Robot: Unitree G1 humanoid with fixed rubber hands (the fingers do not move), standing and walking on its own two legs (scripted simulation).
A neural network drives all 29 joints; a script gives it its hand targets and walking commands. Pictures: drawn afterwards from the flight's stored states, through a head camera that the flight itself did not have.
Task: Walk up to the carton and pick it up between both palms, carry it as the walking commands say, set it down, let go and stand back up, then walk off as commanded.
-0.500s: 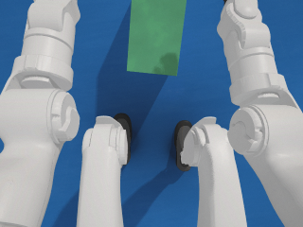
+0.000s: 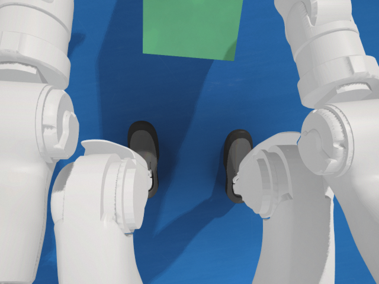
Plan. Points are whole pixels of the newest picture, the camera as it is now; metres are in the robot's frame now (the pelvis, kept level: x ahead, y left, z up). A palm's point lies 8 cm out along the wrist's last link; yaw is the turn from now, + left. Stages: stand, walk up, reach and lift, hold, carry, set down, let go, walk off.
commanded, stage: reach and lift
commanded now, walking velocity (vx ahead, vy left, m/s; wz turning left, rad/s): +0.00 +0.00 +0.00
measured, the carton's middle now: out of the picture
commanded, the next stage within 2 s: none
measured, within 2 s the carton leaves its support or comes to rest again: leaves its support in 1.62 s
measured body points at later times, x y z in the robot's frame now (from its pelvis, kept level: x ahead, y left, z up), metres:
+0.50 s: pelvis +0.01 -0.01 -0.02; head +0.40 +0.03 +0.19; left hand +0.58 +0.19 -0.23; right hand +0.57 -0.10 -0.23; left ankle +0.12 +0.12 -0.34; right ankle +0.11 -0.13 -0.34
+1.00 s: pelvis +0.01 -0.01 -0.02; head +0.40 +0.03 +0.19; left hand +0.59 +0.16 -0.22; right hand +0.58 -0.09 -0.22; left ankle +0.12 +0.12 -0.34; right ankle +0.11 -0.13 -0.34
